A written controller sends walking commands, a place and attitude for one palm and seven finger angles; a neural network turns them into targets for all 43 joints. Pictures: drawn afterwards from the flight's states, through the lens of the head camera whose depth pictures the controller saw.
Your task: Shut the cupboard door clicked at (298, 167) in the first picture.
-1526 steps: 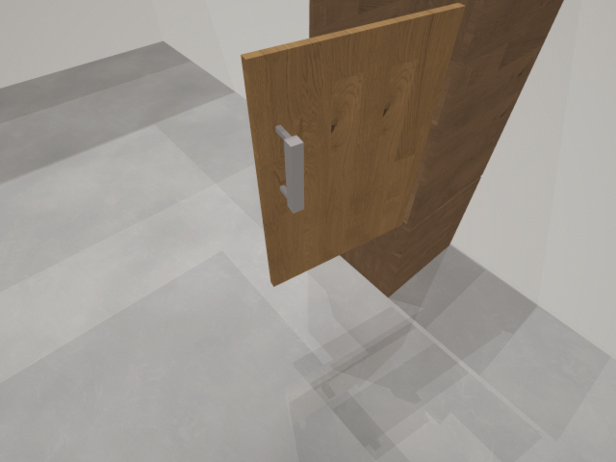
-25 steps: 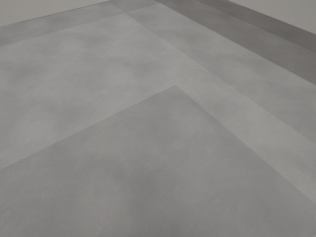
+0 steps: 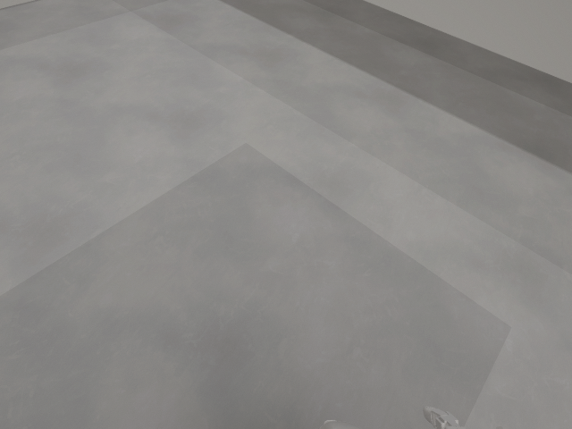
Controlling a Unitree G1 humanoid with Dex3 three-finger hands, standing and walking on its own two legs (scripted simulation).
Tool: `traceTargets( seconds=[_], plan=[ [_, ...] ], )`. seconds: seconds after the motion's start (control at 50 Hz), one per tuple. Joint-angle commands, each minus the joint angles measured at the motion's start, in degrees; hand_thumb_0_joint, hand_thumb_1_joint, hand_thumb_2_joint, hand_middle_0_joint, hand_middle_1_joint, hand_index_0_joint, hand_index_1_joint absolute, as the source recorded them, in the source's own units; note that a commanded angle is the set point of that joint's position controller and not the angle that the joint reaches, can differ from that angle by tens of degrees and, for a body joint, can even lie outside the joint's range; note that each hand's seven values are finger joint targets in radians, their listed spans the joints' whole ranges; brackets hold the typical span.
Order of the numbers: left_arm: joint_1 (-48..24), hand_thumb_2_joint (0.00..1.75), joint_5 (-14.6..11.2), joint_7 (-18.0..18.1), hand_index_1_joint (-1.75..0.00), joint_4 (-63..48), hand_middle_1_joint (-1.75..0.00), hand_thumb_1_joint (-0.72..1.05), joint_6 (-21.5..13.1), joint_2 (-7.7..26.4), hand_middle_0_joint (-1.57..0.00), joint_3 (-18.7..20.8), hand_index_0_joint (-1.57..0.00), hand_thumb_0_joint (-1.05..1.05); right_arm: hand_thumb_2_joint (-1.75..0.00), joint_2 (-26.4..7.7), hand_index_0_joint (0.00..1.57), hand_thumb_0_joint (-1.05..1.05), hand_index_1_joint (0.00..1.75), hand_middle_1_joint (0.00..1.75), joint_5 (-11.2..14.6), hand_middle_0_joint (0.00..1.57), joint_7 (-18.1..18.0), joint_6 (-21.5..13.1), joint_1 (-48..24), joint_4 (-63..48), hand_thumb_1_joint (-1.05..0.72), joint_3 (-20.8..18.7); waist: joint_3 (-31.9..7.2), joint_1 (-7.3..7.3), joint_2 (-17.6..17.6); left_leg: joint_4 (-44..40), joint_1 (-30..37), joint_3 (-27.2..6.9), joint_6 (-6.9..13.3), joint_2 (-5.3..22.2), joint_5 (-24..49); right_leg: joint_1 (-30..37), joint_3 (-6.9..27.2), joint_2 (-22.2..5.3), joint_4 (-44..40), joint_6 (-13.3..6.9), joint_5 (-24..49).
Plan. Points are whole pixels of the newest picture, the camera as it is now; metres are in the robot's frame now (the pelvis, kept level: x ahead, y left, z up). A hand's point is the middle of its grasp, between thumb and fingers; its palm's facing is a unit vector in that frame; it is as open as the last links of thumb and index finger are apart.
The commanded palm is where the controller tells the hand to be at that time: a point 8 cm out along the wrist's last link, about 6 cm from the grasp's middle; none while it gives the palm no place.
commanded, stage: turn to face it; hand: left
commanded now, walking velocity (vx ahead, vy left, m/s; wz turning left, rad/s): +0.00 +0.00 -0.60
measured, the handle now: out of the picture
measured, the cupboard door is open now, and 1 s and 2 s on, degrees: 53 53 53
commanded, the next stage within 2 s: take the last steps up to it in 2.00 s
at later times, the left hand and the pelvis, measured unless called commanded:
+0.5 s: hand (199, 403) +0.17 +0.15 -0.16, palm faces -0.29 -0.92 -0.24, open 7.4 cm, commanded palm none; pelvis +0.02 -0.02 +0.00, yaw -17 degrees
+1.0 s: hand (251, 358) +0.25 +0.07 -0.15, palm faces -0.56 -0.78 -0.28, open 7.4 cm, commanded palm none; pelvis +0.03 -0.03 -0.01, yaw -35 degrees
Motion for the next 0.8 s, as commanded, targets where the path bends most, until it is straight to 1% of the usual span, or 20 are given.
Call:
traceTargets(
  seconds=[0.0,0.12,0.16,0.18,0.2,0.22,0.24,0.28,0.32,0.36,0.46,0.5,0.52,0.54,0.56,0.58,0.62,0.66,0.7,0.78],
  plan=[
    [-2.3,0.90,-0.3,-1.4,-0.30,-6.9,-0.30,0.90,-1.0,3.2,-0.20,0.2,-0.20,0.00,-0.90,-12.2,0.20,0.00,0.30,0.30,-0.5,0.20,-0.8,-0.4,2.4,-3.7,-0.90,-3.4,-3.2,-1.54,12.2,-11.6,7.4,-5.7,8.0,15.6,28.9,-4.4,-3.5,-4.6,4.2,1.6,1.4],
    [-5.2,0.90,-0.1,-1.8,-0.30,-8.6,-0.30,0.90,-1.4,2.7,-0.20,-0.6,-0.20,0.00,-0.90,-14.2,0.20,0.00,0.30,0.30,-0.2,0.20,0.0,0.0,5.4,-2.1,-0.90,-4.4,-4.3,-3.34,15.4,-8.6,8.9,-0.5,6.7,16.1,29.0,3.0,-8.2,-3.2,-11.6,0.6,4.9],
    [-3.8,0.90,-0.1,-1.7,-0.30,-8.4,-0.30,0.90,-1.9,3.6,-0.20,-0.6,-0.20,0.00,-0.90,-14.6,0.20,0.00,0.30,0.30,0.0,0.20,0.2,0.2,5.1,-1.9,-0.90,-4.8,-5.6,-2.50,14.2,-4.2,8.6,0.9,4.9,15.8,29.0,8.5,-9.0,-2.6,-20.7,-0.4,10.1],
    [-1.1,0.90,-0.1,-1.7,-0.30,-7.6,-0.30,0.90,-2.3,4.3,-0.20,-0.4,-0.20,0.00,-0.90,-14.9,0.20,0.00,0.30,0.30,0.2,0.20,0.3,0.2,4.3,-2.1,-0.90,-4.8,-6.9,-0.74,12.5,0.3,6.8,2.6,2.9,14.5,27.2,14.0,-9.3,-2.4,-28.1,-1.0,16.6],
    [2.7,0.90,0.2,-1.3,-0.30,-6.3,-0.30,0.90,-2.9,7.7,-0.20,0.2,-0.20,0.00,-0.90,-13.7,0.20,0.00,0.30,0.30,0.8,0.20,0.7,0.2,4.3,-2.6,-0.90,-4.8,-8.8,1.03,5.9,8.2,0.2,5.1,-0.2,11.9,20.4,23.7,-4.3,-6.6,-33.4,-2.9,25.8],
    [6.6,0.90,0.6,-0.4,-0.30,-5.2,-0.30,0.90,-3.6,13.8,-0.20,1.5,-0.20,0.00,-0.90,-8.9,0.20,0.00,0.30,0.30,1.1,0.20,0.9,0.2,2.1,-5.1,-0.90,-3.6,-9.3,3.16,-12.4,20.8,-15.5,8.7,-3.8,3.1,-9.8,32.8,14.7,-21.2,-35.8,-8.9,46.8],
    [9.3,0.90,-0.3,0.3,-0.30,-4.3,-0.30,0.90,-3.5,15.8,-0.20,1.4,-0.20,0.00,-0.90,-9.4,0.20,0.00,0.30,0.30,1.2,0.20,0.4,1.0,0.3,-6.4,-0.90,-2.9,-9.2,4.48,-11.8,30.6,-18.5,1.4,-4.1,0.9,-21.4,29.0,19.4,-27.1,-34.9,-14.8,57.4],
    [4.4,0.90,-0.1,1.6,-0.30,-5.3,-0.30,0.90,-3.2,13.1,-0.20,1.7,-0.20,0.00,-0.90,-9.7,0.20,0.00,0.30,0.30,1.3,0.20,-0.5,1.0,-1.3,-5.7,-0.90,-2.9,-7.7,2.82,-13.5,36.8,-23.6,-4.5,-4.1,2.5,-17.0,27.4,19.8,-23.4,-34.3,-16.3,51.4],
    [-1.8,0.90,0.0,1.6,-0.30,-7.2,-0.30,0.90,-2.9,10.4,-0.20,0.6,-0.20,0.00,-0.90,-9.3,0.20,0.00,0.30,0.30,1.1,0.20,0.1,1.1,1.1,-3.8,-0.90,-2.9,-7.3,-0.66,-8.0,33.8,-18.1,-3.7,-4.9,2.9,-10.4,21.3,11.5,-18.7,-34.1,-13.5,45.1],
    [-4.0,0.90,0.3,1.4,-0.30,-7.8,-0.30,0.90,-2.9,10.5,-0.20,0.5,-0.20,0.00,-0.90,-8.1,0.20,0.00,0.30,0.30,1.0,0.20,0.6,1.5,2.9,-3.0,-0.90,-2.8,-6.5,-1.94,-6.3,27.3,-12.6,-2.0,-4.9,1.7,-8.0,15.8,9.4,-16.6,-35.2,-12.0,38.8],
    [-3.3,0.90,0.5,0.8,-0.30,-7.3,-0.30,0.90,-2.5,11.3,-0.20,0.8,-0.20,0.00,-0.90,-7.5,0.20,0.00,0.30,0.30,1.2,0.20,0.7,1.1,3.9,-3.4,-0.90,-2.9,-5.4,-1.43,-7.6,12.5,-7.1,-0.6,-4.3,-1.2,-6.6,12.5,14.2,-15.2,-35.3,-11.7,30.6],
    [-4.7,0.90,0.2,0.8,-0.30,-7.5,-0.30,0.90,-2.2,10.8,-0.20,0.9,-0.20,0.00,-0.90,-7.7,0.20,0.00,0.30,0.30,1.3,0.20,0.3,0.6,7.0,-2.6,-0.90,-2.7,-6.1,-3.13,-7.2,3.9,-1.7,-0.7,-3.9,-1.8,-1.9,10.1,15.5,-14.0,-33.0,-10.0,29.5],
    [-5.6,0.90,-0.2,0.7,-0.30,-7.7,-0.30,0.90,-2.0,10.0,-0.20,0.8,-0.20,0.00,-0.90,-8.3,0.20,0.00,0.30,0.30,1.3,0.20,0.1,0.1,9.2,-1.7,-0.90,-2.8,-6.4,-4.25,-6.4,-3.5,4.0,-0.6,-3.7,-1.7,3.0,7.0,14.7,-12.2,-30.7,-7.8,27.3],
    [-4.8,0.90,-0.7,0.6,-0.30,-8.3,-0.30,0.90,-1.6,7.0,-0.20,0.2,-0.20,0.00,-0.90,-11.5,0.20,0.00,0.30,0.30,0.9,0.20,-0.2,-0.6,11.0,-1.3,-0.90,-3.2,-7.8,-4.55,3.1,-12.2,9.7,-7.8,-1.6,4.9,3.6,1.7,10.9,-7.0,-24.4,-4.7,19.8],
    [-2.6,0.90,-1.0,0.1,-0.30,-9.0,-0.30,0.90,-1.5,3.7,-0.20,-0.5,-0.20,0.00,-0.90,-17.0,0.20,0.00,0.30,0.30,0.2,0.20,-0.2,-0.7,11.3,-1.9,-0.90,-4.2,-7.7,-3.94,20.4,-16.1,12.5,-21.9,4.2,18.7,8.1,-5.7,2.1,0.7,-11.0,-1.2,0.6],
    [-3.3,0.90,-0.5,-0.2,-0.30,-9.6,-0.30,0.90,-1.7,5.2,-0.20,-0.4,-0.20,0.00,-0.90,-17.9,0.20,0.00,0.30,0.30,-0.2,0.20,-0.3,-0.5,11.7,-2.8,-0.90,-4.1,-7.6,-4.73,18.3,-17.3,8.0,-25.7,9.3,24.8,7.5,-5.2,-0.2,-0.6,1.1,-0.7,-7.3],
    [-5.2,0.90,0.1,-0.9,-0.30,-8.3,-0.30,0.90,-1.5,5.7,-0.20,0.5,-0.20,0.00,-0.90,-14.8,0.20,0.00,0.30,0.30,-0.4,0.20,-0.7,-1.0,7.6,-3.2,-0.90,-3.4,-3.8,-2.76,14.2,-16.4,3.7,-18.1,8.6,20.4,14.4,-6.3,0.4,-3.3,11.1,0.3,-1.7],
    [-4.4,0.90,-0.2,-1.6,-0.30,-7.4,-0.30,0.90,-1.2,4.0,-0.20,0.2,-0.20,0.00,-0.90,-12.9,0.20,0.00,0.30,0.30,-0.3,0.20,-0.9,-0.9,4.6,-3.8,-0.90,-3.0,-3.4,-1.53,12.1,-13.7,6.0,-8.1,7.4,16.8,22.6,-6.2,-2.2,-4.8,9.6,1.3,1.7],
    [-5.6,0.90,-0.4,-1.8,-0.30,-7.6,-0.30,0.90,-0.9,2.8,-0.20,-0.2,-0.20,0.00,-0.90,-12.3,0.20,0.00,0.30,0.30,-0.3,0.20,-0.9,-0.9,7.6,-2.3,-0.90,-3.2,-5.3,-2.76,12.2,-11.4,10.7,-4.4,7.4,15.7,30.0,-5.1,-3.8,-4.6,4.3,1.7,2.0],
    [-7.2,0.90,-0.3,-1.8,-0.30,-8.1,-0.30,0.90,-1.2,1.5,-0.20,-0.7,-0.20,0.00,-0.90,-13.4,0.20,0.00,0.30,0.30,-0.2,0.20,-0.5,-0.5,10.0,-0.6,-0.90,-4.2,-6.9,-4.32,14.0,-8.8,12.9,0.0,7.2,16.6,32.8,0.1,-6.9,-3.8,-7.5,1.1,2.6]
  ],
)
